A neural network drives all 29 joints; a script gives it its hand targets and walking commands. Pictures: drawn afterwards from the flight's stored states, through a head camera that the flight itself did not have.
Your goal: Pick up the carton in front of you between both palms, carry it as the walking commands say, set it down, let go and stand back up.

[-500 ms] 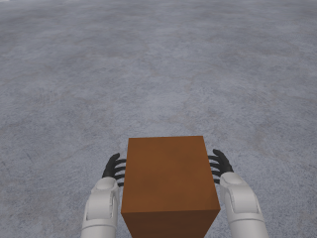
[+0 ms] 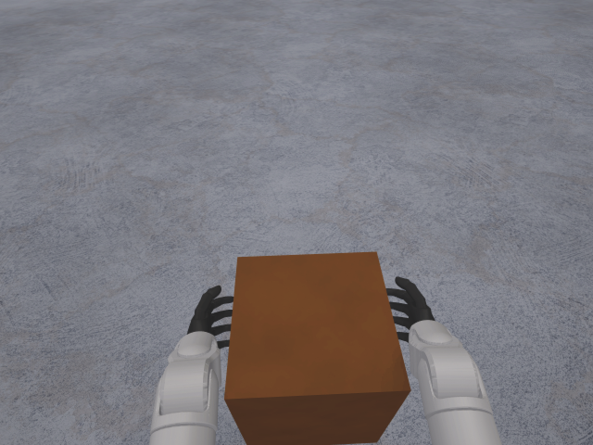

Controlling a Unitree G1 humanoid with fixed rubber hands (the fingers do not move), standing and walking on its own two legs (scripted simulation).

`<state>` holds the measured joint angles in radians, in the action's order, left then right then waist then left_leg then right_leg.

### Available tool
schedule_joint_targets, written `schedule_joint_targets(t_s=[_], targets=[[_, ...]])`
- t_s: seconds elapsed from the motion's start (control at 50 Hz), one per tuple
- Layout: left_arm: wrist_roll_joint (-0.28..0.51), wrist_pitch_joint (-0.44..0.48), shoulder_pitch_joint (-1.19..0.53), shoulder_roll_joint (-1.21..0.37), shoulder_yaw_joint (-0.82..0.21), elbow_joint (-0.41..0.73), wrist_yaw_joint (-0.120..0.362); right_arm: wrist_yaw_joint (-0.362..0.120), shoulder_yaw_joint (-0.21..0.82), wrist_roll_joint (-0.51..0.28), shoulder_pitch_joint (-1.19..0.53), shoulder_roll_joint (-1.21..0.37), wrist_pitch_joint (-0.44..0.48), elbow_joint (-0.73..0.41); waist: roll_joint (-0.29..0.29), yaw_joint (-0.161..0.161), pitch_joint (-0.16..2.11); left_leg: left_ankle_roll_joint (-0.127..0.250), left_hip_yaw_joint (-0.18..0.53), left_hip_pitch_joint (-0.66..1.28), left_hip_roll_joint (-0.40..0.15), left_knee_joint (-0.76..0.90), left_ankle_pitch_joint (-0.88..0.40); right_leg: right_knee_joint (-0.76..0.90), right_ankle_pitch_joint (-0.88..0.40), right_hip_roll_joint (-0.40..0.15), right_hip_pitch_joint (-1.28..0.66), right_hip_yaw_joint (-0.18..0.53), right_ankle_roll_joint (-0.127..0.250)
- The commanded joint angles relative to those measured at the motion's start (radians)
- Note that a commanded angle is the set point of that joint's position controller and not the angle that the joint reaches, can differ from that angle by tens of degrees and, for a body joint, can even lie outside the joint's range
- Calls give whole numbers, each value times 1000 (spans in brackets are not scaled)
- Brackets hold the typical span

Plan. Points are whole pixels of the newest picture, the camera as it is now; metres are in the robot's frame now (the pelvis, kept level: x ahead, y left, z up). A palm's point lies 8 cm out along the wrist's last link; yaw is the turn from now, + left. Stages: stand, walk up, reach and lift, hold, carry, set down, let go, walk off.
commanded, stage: hold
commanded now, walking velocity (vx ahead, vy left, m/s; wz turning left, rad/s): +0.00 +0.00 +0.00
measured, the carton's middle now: (310, 353) +0.30 +0.01 -0.05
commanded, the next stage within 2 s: set down in 0.24 s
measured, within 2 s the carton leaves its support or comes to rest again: neither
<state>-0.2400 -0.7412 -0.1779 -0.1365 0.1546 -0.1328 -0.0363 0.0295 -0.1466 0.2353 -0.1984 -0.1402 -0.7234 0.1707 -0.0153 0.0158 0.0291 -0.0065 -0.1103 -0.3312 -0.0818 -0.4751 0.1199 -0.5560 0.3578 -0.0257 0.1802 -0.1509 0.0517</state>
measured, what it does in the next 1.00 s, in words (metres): lowers itself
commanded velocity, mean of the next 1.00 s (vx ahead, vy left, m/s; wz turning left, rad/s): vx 0.00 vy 0.00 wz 0.00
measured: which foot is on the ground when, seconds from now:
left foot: down 0.00-1.00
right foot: down 0.00-1.00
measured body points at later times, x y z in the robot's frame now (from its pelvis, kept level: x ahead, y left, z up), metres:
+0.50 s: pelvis -0.01 +0.07 +0.00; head -0.01 +0.08 +0.45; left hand +0.34 +0.14 +0.01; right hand +0.28 -0.16 +0.02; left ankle +0.09 +0.17 -0.73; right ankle -0.03 -0.08 -0.73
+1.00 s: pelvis -0.04 +0.06 -0.10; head +0.18 +0.03 +0.29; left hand +0.39 +0.14 -0.19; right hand +0.36 -0.16 -0.18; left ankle +0.09 +0.17 -0.73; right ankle -0.03 -0.08 -0.73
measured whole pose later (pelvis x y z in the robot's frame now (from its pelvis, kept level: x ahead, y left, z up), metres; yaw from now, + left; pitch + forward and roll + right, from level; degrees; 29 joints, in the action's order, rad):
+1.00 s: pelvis -0.04 +0.06 -0.10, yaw -13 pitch +33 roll +0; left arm -0.23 -0.24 -0.61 -0.16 0.41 -0.42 -0.08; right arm 0.00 -0.37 0.21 -0.72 -0.07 -0.21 0.60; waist -0.05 0.04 0.07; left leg -0.04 0.09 -1.36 0.04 -1.07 0.29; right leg -1.15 0.43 0.10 1.29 0.13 -0.04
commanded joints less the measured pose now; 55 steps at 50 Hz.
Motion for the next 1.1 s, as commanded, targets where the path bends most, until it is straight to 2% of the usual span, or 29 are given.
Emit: schedule_joint_targets(t_s=[0.0,0.02,0.04,0.06,0.1,0.14,0.2,0.26,0.3,0.36,0.44,0.48,0.54,0.6,0.66,0.74,0.82,0.86,0.94,1.02,1.08], targets=[[267,70,-453,-882,-577,148,257,-209,486,-188,-343,-897,91,-43,-69,-40,217,17,175,344,193,22,-290,190,-665,38,-59,306,-18],[280,80,-481,-879,-598,149,268,-201,467,-174,-346,-885,101,-40,-72,-52,240,10,176,306,197,42,-244,194,-625,47,-147,298,-31],[280,86,-489,-884,-607,135,272,-198,471,-177,-368,-898,106,-47,-50,-51,243,8,168,295,206,52,-226,195,-629,55,-171,290,-47],[287,93,-500,-885,-613,131,275,-196,473,-186,-389,-903,110,-47,-63,-54,246,7,172,303,208,57,-192,210,-554,66,-170,282,-55],[278,97,-484,-898,-606,102,267,-209,524,-217,-449,-928,106,-64,-40,-25,246,5,165,310,218,68,-164,207,-526,71,-160,269,-65],[265,95,-477,-911,-582,73,260,-228,559,-245,-490,-945,96,-56,-46,5,233,7,163,298,222,78,-116,218,-441,75,-151,260,-74],[236,91,-475,-932,-540,10,253,-259,568,-270,-543,-957,84,-17,-32,32,188,9,158,330,218,86,-70,233,-319,82,-66,249,-79],[216,86,-508,-962,-510,-42,250,-286,540,-268,-593,-948,82,36,-2,43,157,5,154,367,206,96,-33,240,-213,94,2,236,-68],[203,85,-561,-998,-482,-95,246,-309,484,-239,-646,-918,91,97,24,32,130,-2,153,391,195,100,25,239,-109,103,65,222,-52],[183,97,-671,-1053,-421,-205,251,-338,363,-169,-733,-881,129,228,50,0,101,-15,162,403,175,96,153,218,29,113,152,206,-18],[129,149,-820,-1064,-281,-382,250,-358,161,-55,-849,-837,209,425,64,-41,103,-28,211,357,142,66,273,136,76,121,246,208,5],[77,182,-853,-1021,-186,-443,228,-348,62,7,-877,-801,248,503,53,-43,100,-30,222,311,134,33,266,91,61,123,304,214,7],[-1,246,-848,-908,-57,-478,183,-317,-54,85,-871,-715,301,561,30,-24,111,-29,214,208,143,-29,179,21,14,129,403,218,3],[-54,328,-830,-824,-1,-473,145,-295,-95,124,-856,-648,367,579,17,-10,178,-25,194,132,160,-105,46,-47,-43,142,498,213,-6],[-60,426,-842,-836,-41,-458,126,-294,-45,104,-871,-667,457,573,14,1,318,-22,186,101,173,-195,-83,-124,-97,162,598,204,-20],[-20,545,-905,-891,-172,-427,117,-297,96,24,-918,-743,563,555,3,0,577,-25,186,98,183,-341,-225,-233,-146,184,767,186,-39],[53,595,-1005,-939,-345,-319,122,-280,270,-75,-997,-808,606,448,9,12,944,-36,165,92,190,-490,-360,-355,-224,197,868,171,-61],[89,591,-1041,-938,-405,-269,130,-267,337,-114,-1033,-833,600,398,10,25,1086,-40,146,55,198,-545,-380,-406,-245,204,886,163,-72],[118,549,-1072,-924,-430,-268,167,-245,381,-136,-1066,-895,554,387,-8,41,1125,-43,99,-187,218,-614,-225,-475,-214,210,891,163,-89],[92,488,-1085,-906,-348,-361,220,-242,320,-108,-1074,-930,487,479,-27,57,981,-36,69,-449,228,-655,-43,-507,-102,210,968,166,-99],[65,457,-1095,-883,-273,-429,251,-235,261,-87,-1092,-932,458,545,-36,71,923,-29,55,-589,230,-694,12,-531,-64,209,1024,167,-100]])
